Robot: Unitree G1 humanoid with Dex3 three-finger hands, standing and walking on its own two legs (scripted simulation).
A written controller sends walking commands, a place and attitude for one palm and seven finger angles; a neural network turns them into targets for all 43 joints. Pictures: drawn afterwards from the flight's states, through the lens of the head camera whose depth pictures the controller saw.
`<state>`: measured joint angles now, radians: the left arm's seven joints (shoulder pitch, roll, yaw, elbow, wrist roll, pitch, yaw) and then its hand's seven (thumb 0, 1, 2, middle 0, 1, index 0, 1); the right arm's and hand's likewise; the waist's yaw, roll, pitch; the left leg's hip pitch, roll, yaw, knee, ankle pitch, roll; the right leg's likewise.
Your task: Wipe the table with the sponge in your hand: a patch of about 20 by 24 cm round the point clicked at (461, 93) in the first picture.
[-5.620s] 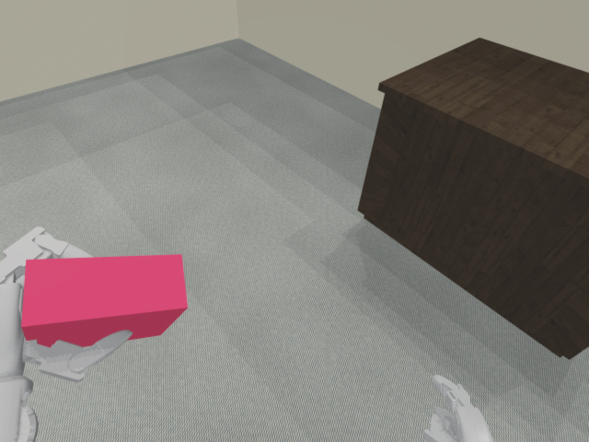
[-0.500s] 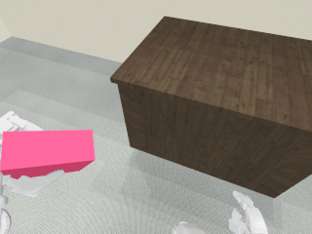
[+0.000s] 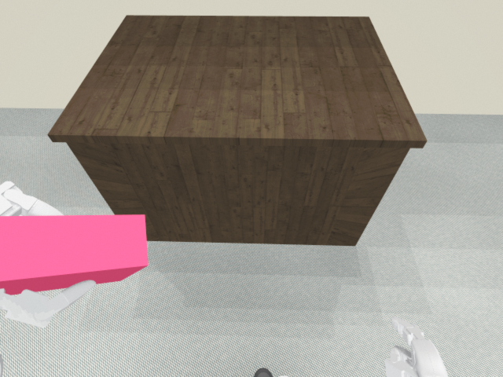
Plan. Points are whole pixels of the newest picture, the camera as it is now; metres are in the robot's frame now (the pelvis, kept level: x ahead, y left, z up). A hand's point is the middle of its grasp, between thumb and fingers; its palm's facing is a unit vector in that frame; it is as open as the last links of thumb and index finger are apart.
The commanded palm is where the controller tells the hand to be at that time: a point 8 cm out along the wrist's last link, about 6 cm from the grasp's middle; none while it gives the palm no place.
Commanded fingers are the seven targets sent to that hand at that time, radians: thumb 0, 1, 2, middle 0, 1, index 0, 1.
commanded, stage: turn to face it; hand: left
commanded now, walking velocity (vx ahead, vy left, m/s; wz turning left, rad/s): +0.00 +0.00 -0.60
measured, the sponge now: (93, 254) +0.23 +0.20 +0.15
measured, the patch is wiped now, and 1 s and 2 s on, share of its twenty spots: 0.00 0.00 0.00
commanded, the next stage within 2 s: take the last steps up to it in 0.74 s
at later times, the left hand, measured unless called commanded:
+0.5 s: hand (176, 274) +0.20 +0.09 +0.17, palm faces +0.08 -0.84 -0.54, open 10.0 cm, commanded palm +0.15 +0.17 +0.18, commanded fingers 0.00 0.10 1.30 -1.20 -1.60 -1.20 -1.60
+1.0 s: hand (195, 319) +0.16 +0.07 +0.17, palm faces +0.10 -0.88 -0.47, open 10.0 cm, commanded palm +0.13 +0.12 +0.18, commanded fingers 0.00 0.10 1.30 -1.20 -1.60 -1.20 -1.60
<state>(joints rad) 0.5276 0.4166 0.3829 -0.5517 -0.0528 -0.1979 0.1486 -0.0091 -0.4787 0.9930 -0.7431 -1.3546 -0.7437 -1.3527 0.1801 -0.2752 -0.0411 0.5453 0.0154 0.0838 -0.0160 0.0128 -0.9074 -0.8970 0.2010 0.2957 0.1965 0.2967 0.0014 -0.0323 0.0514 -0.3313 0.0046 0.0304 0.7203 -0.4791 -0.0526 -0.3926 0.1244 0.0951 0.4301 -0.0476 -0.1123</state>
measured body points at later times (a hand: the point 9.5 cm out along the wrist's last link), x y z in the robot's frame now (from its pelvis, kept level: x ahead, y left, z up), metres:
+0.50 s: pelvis -0.07 -0.06 +0.00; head -0.02 -0.10 +0.44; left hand +0.19 +0.14 +0.20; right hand +0.02 -0.32 -0.12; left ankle -0.06 +0.10 -0.66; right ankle -0.01 -0.13 -0.74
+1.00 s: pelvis -0.13 -0.08 -0.01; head -0.12 -0.10 +0.44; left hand +0.15 +0.11 +0.19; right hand -0.05 -0.34 -0.11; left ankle -0.09 +0.07 -0.73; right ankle -0.12 -0.17 -0.74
